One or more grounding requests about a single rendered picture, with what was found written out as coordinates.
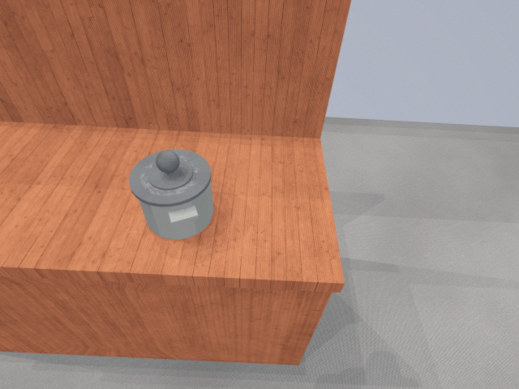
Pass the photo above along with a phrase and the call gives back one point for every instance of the table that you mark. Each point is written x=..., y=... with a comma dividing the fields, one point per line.
x=88, y=88

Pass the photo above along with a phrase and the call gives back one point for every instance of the lid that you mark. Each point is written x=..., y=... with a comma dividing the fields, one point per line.
x=156, y=188

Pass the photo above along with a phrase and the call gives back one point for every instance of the pot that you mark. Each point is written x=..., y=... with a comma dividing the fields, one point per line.
x=182, y=221

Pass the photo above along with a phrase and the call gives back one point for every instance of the knob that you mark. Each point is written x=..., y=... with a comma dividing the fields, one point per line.
x=167, y=161

